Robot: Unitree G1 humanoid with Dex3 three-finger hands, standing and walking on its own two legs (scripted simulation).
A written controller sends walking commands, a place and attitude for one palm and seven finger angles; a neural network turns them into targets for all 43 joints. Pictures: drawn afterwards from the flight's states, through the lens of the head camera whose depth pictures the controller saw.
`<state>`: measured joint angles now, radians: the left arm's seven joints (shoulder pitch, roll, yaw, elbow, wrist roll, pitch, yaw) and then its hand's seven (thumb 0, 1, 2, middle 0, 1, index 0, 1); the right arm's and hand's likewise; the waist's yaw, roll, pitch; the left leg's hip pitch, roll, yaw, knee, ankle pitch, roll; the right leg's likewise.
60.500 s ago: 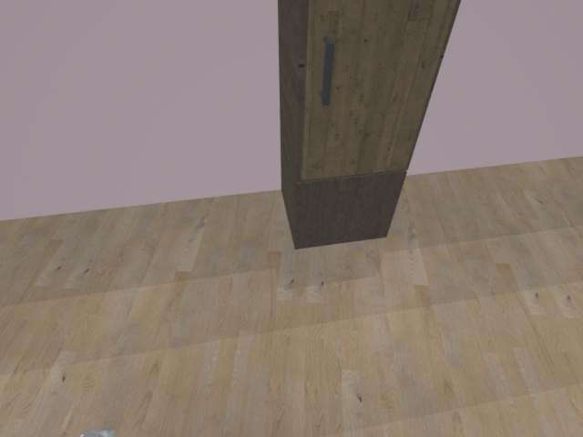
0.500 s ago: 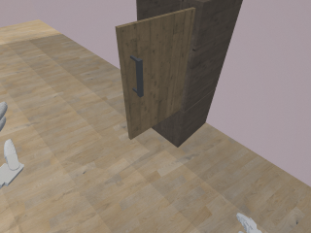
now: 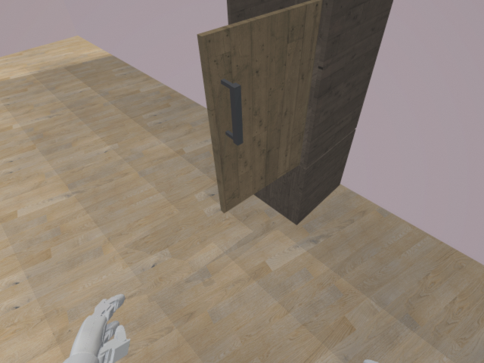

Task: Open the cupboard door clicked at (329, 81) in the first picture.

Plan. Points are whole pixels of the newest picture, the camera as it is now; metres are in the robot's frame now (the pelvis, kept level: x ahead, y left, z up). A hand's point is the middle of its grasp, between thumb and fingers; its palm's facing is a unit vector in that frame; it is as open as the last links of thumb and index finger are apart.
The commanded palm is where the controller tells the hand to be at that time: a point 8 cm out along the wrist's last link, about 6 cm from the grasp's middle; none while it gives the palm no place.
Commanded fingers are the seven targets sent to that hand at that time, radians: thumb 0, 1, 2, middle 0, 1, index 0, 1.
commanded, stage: let the arm hang, fingers relaxed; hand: left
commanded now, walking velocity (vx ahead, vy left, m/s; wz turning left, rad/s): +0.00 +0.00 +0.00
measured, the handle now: (231, 113) +0.68 +0.05 +0.07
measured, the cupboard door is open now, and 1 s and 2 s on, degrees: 85 85 85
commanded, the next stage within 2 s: look to check the result in 0.92 s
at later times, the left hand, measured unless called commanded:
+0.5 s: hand out of the picture -0.03 +0.22 -0.15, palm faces +0.00 -0.96 -0.28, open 7.3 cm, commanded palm none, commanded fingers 0.00 0.90 0.90 -0.20 -0.30 -0.20 -0.30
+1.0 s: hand out of the picture +0.08 +0.21 -0.14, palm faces -0.02 -0.95 -0.30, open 7.4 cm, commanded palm none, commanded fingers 0.00 0.90 0.90 -0.20 -0.30 -0.20 -0.30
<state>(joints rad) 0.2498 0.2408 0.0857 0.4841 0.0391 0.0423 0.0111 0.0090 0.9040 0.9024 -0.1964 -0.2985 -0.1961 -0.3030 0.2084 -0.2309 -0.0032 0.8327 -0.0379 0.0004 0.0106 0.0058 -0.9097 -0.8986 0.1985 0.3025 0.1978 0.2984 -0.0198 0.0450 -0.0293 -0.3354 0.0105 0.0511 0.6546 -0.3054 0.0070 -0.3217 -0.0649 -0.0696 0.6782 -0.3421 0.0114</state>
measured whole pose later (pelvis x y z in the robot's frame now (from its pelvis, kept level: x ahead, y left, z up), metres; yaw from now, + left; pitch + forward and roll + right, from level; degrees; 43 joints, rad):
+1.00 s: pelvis +0.01 -0.01 +0.02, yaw -1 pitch -2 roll +0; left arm 0.13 0.25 0.02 1.12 0.02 -0.02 0.01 0.01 0.90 0.90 -0.20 -0.30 -0.20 -0.30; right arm 0.16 -0.27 -0.02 1.13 -0.02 0.01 0.00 0.00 -0.91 -0.90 0.20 0.30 0.20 0.30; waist -0.01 0.03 0.06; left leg -0.16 0.03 0.06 0.36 -0.17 -0.01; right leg -0.15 -0.03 -0.07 0.38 -0.20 0.00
